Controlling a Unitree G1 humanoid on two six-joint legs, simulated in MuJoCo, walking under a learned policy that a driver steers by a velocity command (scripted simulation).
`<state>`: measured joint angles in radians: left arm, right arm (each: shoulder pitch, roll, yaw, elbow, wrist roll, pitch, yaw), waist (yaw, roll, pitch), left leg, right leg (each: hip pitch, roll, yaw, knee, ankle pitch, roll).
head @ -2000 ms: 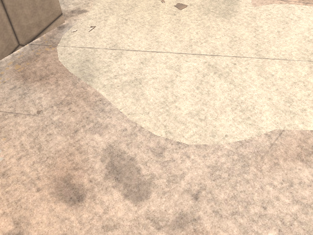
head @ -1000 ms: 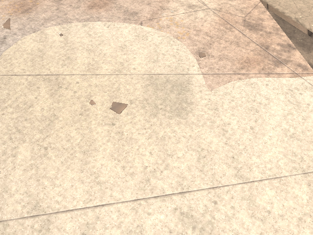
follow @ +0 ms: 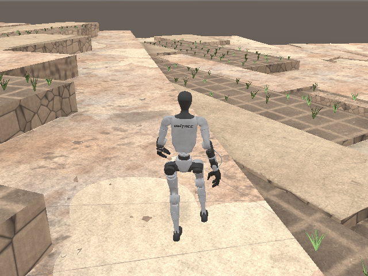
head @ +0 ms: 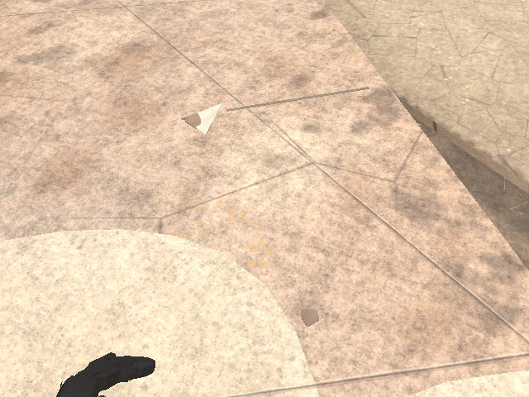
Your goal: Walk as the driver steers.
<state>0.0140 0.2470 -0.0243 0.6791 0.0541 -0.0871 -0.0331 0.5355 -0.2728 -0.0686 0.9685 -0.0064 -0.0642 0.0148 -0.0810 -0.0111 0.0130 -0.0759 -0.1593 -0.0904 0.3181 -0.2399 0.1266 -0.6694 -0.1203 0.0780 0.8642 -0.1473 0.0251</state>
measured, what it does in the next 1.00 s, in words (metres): walks ahead, turning left: right foot, then left foot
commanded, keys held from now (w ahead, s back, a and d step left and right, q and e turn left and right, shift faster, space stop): w+q+shift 0.52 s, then q+shift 0.18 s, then e+shift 0.30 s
